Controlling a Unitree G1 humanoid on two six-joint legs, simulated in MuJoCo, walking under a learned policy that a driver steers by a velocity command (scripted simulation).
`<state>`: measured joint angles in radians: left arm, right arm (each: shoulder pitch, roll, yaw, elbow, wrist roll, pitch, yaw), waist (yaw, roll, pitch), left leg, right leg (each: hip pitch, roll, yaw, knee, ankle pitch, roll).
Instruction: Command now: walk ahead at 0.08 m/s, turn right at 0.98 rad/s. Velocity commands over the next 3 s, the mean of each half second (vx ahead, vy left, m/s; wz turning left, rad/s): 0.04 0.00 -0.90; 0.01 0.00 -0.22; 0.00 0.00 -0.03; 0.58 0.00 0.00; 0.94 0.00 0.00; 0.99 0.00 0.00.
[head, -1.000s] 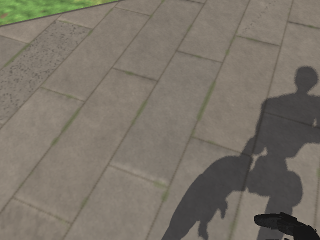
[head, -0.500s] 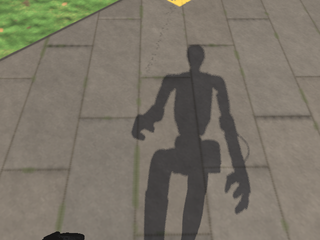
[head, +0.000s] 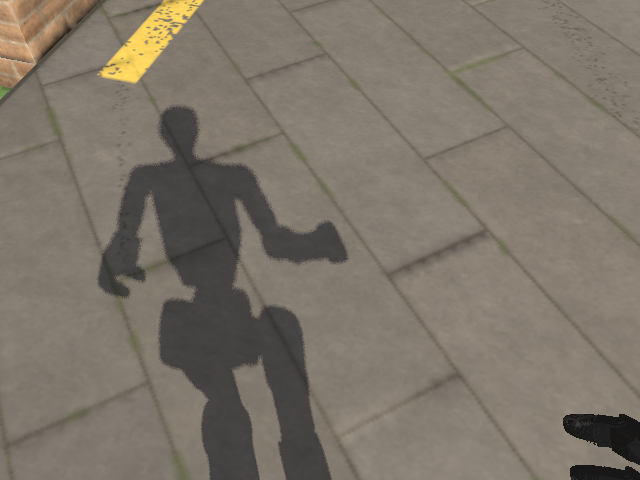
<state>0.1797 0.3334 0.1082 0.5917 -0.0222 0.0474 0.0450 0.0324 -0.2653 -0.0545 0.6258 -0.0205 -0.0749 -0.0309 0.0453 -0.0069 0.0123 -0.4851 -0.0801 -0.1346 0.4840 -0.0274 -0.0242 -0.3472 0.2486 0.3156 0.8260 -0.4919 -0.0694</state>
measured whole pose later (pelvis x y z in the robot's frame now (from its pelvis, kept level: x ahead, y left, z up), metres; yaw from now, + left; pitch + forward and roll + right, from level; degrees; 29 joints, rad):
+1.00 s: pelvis +0.04 -0.01 +0.01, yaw -30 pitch +0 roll +0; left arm 0.20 0.22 0.04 0.69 0.01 0.02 0.01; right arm 0.17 -0.22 -0.04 0.71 -0.02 -0.02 0.00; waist 0.00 -0.01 0.00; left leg -0.26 0.01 0.02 0.57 -0.31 -0.01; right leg -0.28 0.05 0.09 0.58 -0.30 -0.01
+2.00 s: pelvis +0.14 -0.14 +0.02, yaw -30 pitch +3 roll +0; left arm 0.42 0.23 0.04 0.80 0.04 -0.08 -0.02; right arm 0.24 -0.27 -0.06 0.74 -0.05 -0.04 0.06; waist 0.03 0.05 -0.06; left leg -0.58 0.06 -0.01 1.16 -0.23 0.07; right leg -0.20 0.03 -0.05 0.44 -0.30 -0.05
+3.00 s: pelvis +0.93 -0.57 +0.02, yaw -30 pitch +0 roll -2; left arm 0.44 0.28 0.05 0.99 0.02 -0.10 -0.01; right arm 0.17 -0.27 -0.02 0.80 -0.04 -0.07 0.03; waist 0.03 0.03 0.02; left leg -0.61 0.10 -0.05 1.19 -0.23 0.08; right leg -0.12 0.12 -0.09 0.36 -0.24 -0.10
